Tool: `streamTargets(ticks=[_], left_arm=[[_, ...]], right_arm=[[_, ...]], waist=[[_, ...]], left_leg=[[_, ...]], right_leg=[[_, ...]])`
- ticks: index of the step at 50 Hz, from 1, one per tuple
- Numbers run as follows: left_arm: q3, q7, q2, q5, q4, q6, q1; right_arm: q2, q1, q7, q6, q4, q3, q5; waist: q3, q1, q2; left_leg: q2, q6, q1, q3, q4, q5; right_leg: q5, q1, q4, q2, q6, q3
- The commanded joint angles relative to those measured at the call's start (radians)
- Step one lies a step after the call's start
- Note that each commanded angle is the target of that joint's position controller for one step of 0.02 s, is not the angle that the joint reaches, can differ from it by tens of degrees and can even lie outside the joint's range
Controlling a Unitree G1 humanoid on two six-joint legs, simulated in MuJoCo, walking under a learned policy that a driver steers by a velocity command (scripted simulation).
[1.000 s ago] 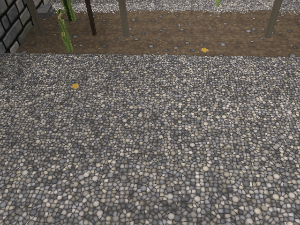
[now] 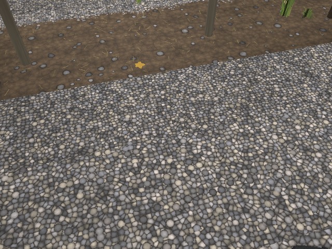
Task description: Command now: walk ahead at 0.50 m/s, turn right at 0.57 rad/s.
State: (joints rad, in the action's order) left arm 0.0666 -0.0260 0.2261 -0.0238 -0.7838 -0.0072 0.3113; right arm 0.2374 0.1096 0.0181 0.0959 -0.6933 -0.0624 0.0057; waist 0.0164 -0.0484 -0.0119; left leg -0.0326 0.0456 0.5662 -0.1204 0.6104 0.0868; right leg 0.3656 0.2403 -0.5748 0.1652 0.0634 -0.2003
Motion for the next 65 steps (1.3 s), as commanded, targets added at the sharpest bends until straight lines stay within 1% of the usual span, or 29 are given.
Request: streamTargets(ticks=[1, 2, 3, 4, 6, 10, 22, 25, 27, 28, 29, 30, 31, 33, 35, 37, 42, 46, 48, 49, 53, 55, 56, 57, 58, 59, 61, 62, 65], left_arm=[[0.019, -0.001, 0.093, -0.003, 0.080, -0.008, -0.038], [0.003, 0.005, 0.038, 0.015, 0.090, -0.013, -0.026], [-0.002, 0.007, 0.028, -0.020, 0.114, -0.021, 0.098], [0.016, 0.008, 0.118, -0.012, 0.095, -0.024, 0.098], [0.033, 0.007, 0.150, -0.003, 0.115, -0.007, -0.045], [0.041, 0.017, 0.122, -0.002, 0.131, 0.016, -0.034], [0.018, 0.060, 0.081, -0.004, 0.209, -0.008, -0.278], [0.014, 0.065, 0.064, 0.007, 0.225, -0.021, -0.284], [0.047, 0.063, 0.128, 0.019, 0.155, -0.031, -0.080], [0.071, 0.047, 0.217, 0.035, 0.126, -0.031, 0.048], [0.063, 0.033, 0.288, 0.054, 0.140, -0.033, 0.040], [0.049, 0.043, 0.236, 0.040, 0.133, -0.028, 0.083], [0.046, 0.051, 0.208, 0.033, 0.105, -0.027, 0.056], [0.015, 0.057, 0.115, 0.020, 0.107, -0.038, -0.090], [0.003, 0.052, 0.078, 0.038, 0.102, -0.046, -0.184], [0.011, 0.043, 0.119, 0.062, 0.118, -0.053, -0.232], [0.008, 0.004, 0.139, 0.042, 0.113, -0.052, -0.205], [0.005, -0.011, 0.130, 0.023, 0.116, -0.016, -0.187], [0.015, -0.008, 0.160, 0.029, 0.129, 0.006, -0.204], [0.022, -0.005, 0.196, 0.043, 0.153, -0.005, -0.225], [0.042, 0.016, 0.225, 0.000, 0.143, 0.026, -0.198], [0.045, 0.016, 0.217, -0.020, 0.143, 0.029, -0.236], [0.036, 0.019, 0.172, -0.037, 0.131, 0.025, -0.223], [0.024, 0.025, 0.128, 0.007, 0.195, 0.014, -0.206], [0.033, 0.017, 0.179, 0.024, 0.205, 0.003, -0.264], [0.037, 0.005, 0.209, -0.001, 0.224, 0.003, -0.326], [0.041, -0.023, 0.210, 0.009, 0.208, 0.018, -0.349], [0.033, -0.029, 0.179, 0.026, 0.194, 0.031, -0.299], [0.012, -0.016, 0.142, 0.031, 0.185, 0.041, -0.286]], right_arm=[[0.115, 0.148, -0.006, 0.020, 0.046, -0.045, -0.008], [0.174, 0.277, 0.001, 0.020, 0.029, -0.062, 0.001], [0.270, 0.380, -0.009, 0.009, -0.005, -0.087, 0.016], [0.202, 0.357, -0.013, 0.008, 0.021, -0.075, -0.007], [0.149, 0.229, -0.010, -0.004, 0.045, -0.055, 0.003], [0.102, 0.127, -0.025, 0.005, 0.036, -0.040, 0.003], [0.206, 0.216, -0.006, -0.017, -0.110, -0.069, -0.013], [0.205, 0.189, -0.011, -0.042, -0.128, -0.060, -0.033], [0.220, 0.174, -0.011, -0.044, -0.147, -0.054, -0.046], [0.180, 0.172, -0.012, -0.032, -0.133, -0.034, -0.021], [0.069, 0.280, -0.028, -0.018, -0.115, 0.003, 0.014], [0.149, 0.321, -0.030, -0.008, -0.154, -0.017, -0.024], [0.185, 0.262, -0.032, -0.013, -0.134, -0.030, -0.065], [0.185, 0.199, -0.003, -0.054, -0.135, -0.037, -0.042], [0.135, 0.263, 0.014, -0.113, -0.151, -0.034, -0.024], [0.126, 0.281, 0.025, -0.132, -0.138, -0.036, -0.020], [0.178, 0.187, 0.028, -0.167, -0.042, -0.057, -0.021], [0.136, 0.146, 0.017, -0.191, 0.029, -0.046, -0.027], [0.093, 0.111, 0.001, -0.189, 0.063, -0.021, -0.022], [0.132, 0.124, -0.010, -0.185, 0.062, -0.031, -0.007], [0.090, 0.100, -0.021, -0.195, 0.123, -0.011, -0.031], [0.111, 0.192, -0.027, -0.192, 0.097, -0.027, -0.031], [0.164, 0.255, -0.026, -0.181, 0.073, -0.044, -0.027], [0.342, 0.269, -0.017, -0.167, 0.074, -0.086, -0.020], [0.322, 0.228, -0.037, -0.131, 0.111, -0.062, 0.003], [0.327, 0.194, -0.053, -0.111, 0.120, -0.064, 0.025], [0.254, 0.094, -0.041, -0.107, 0.128, -0.045, -0.031], [0.227, 0.062, -0.022, -0.117, 0.128, -0.035, -0.044], [0.196, 0.054, 0.008, -0.136, 0.141, -0.025, -0.033]], waist=[[0.061, 0.122, 0.087], [0.126, 0.165, -0.023], [0.226, 0.125, -0.393], [0.156, 0.138, -0.279], [-0.014, 0.125, -0.097], [-0.037, 0.064, -0.130], [-0.044, 0.135, -0.075], [-0.056, 0.095, -0.080], [0.058, -0.026, -0.083], [0.169, -0.073, -0.012], [0.286, 0.004, 0.243], [0.407, -0.049, 0.197], [0.315, -0.041, 0.196], [0.147, 0.016, 0.099], [0.116, 0.086, 0.098], [0.136, 0.107, 0.068], [0.087, 0.073, 0.088], [0.039, 0.061, 0.130], [0.032, 0.046, 0.151], [0.077, 0.044, 0.141], [0.067, 0.024, 0.218], [0.084, 0.082, 0.209], [0.033, 0.112, 0.086], [-0.031, 0.056, -0.326], [0.081, 0.080, -0.222], [0.114, 0.090, -0.157], [0.032, 0.055, -0.049], [0.049, 0.020, -0.081], [0.109, 0.022, -0.086]], left_leg=[[-0.006, -0.073, -0.369, 0.018, -0.085, 0.030], [-0.161, -0.126, -0.580, -0.128, -0.117, 0.069], [-0.378, -0.292, -0.772, -0.589, -0.240, 0.330], [-0.392, -0.288, -0.753, -0.712, -0.304, 0.564], [-0.303, -0.217, -0.535, -0.434, -0.315, 0.444], [-0.208, -0.205, -0.359, -0.142, -0.401, 0.200], [-0.261, -0.228, -0.556, 0.172, -0.406, -0.143], [-0.255, -0.212, -0.571, 0.203, -0.283, -0.495], [-0.186, -0.160, -0.493, 0.243, -0.036, -0.662], [-0.124, -0.105, -0.299, 0.249, 0.203, -0.356], [0.038, -0.030, 0.018, 0.185, 0.590, 0.592], [0.065, -0.022, 0.024, -0.043, 0.703, 0.623], [0.025, -0.018, 0.102, -0.009, 0.714, 0.575], [-0.043, -0.019, 0.069, 0.017, 0.628, 0.464], [-0.037, 0.006, -0.121, 0.044, 0.590, 0.362], [0.001, 0.025, -0.183, 0.088, 0.636, 0.252], [-0.005, 0.033, -0.021, 0.019, 0.738, 0.176], [-0.007, 0.060, 0.050, 0.057, 0.629, 0.230], [-0.014, 0.059, -0.043, 0.130, 0.484, 0.236], [-0.021, 0.055, -0.107, 0.135, 0.572, 0.140], [0.033, 0.009, -0.186, 0.246, 0.260, 0.293], [0.067, -0.039, -0.345, 0.277, 0.026, 0.120], [0.056, -0.089, -0.427, 0.184, -0.172, -0.143], [-0.211, -0.230, -0.593, -0.252, -0.115, -0.924], [-0.318, -0.360, -0.566, -0.317, -0.101, -1.126], [-0.328, -0.417, -0.507, -0.332, -0.162, -0.900], [-0.280, -0.352, -0.484, -0.281, -0.150, -0.666], [-0.240, -0.325, -0.466, -0.207, -0.112, -0.701], [-0.181, -0.287, -0.484, -0.159, -0.074, -0.675]], right_leg=[[-0.104, 0.135, 0.019, -0.190, 0.107, -0.239], [0.076, 0.259, -0.238, -0.104, 0.051, -0.122], [0.285, 0.499, -0.551, -0.008, 0.002, 0.018], [0.238, 0.631, -0.695, -0.089, -0.019, 0.019], [0.049, 0.625, -0.737, -0.152, -0.028, 0.056], [-0.070, 0.481, -0.615, -0.236, -0.041, 0.093], [-0.329, 0.443, -0.162, -0.251, -0.037, 0.185], [-0.174, 0.322, -0.057, -0.194, 0.000, 0.234], [-0.374, -0.052, 0.122, -0.121, 0.047, 0.282], [-0.701, -0.343, 0.064, -0.260, 0.098, 0.133], [-1.110, -0.606, 0.040, -0.573, 0.278, -0.223], [-1.222, -0.557, 0.054, -0.600, 0.348, -0.229], [-1.080, -0.485, 0.101, -0.562, 0.336, -0.114], [-0.880, -0.235, 0.174, -0.482, 0.243, 0.009], [-0.842, -0.017, 0.245, -0.456, 0.225, 0.113], [-0.861, 0.033, 0.266, -0.452, 0.245, 0.181], [-0.787, -0.065, 0.252, -0.542, 0.246, 0.187], [-0.569, -0.106, 0.233, -0.500, 0.222, 0.250], [-0.516, -0.058, 0.201, -0.481, 0.207, 0.293], [-0.659, -0.047, 0.147, -0.547, 0.225, 0.262], [-0.581, -0.040, 0.063, -0.522, 0.177, 0.325], [-0.574, 0.027, -0.077, -0.509, 0.112, 0.369], [-0.449, 0.129, -0.276, -0.434, 0.043, 0.427], [0.250, 0.536, -0.619, -0.279, -0.059, 0.447], [0.314, 0.594, -0.766, -0.222, -0.071, 0.246], [0.276, 0.568, -0.810, -0.198, -0.066, 0.190], [0.159, 0.602, -0.778, -0.211, -0.065, 0.134], [0.110, 0.549, -0.750, -0.204, -0.074, 0.138], [-0.029, 0.486, -0.653, -0.167, -0.085, 0.167]])
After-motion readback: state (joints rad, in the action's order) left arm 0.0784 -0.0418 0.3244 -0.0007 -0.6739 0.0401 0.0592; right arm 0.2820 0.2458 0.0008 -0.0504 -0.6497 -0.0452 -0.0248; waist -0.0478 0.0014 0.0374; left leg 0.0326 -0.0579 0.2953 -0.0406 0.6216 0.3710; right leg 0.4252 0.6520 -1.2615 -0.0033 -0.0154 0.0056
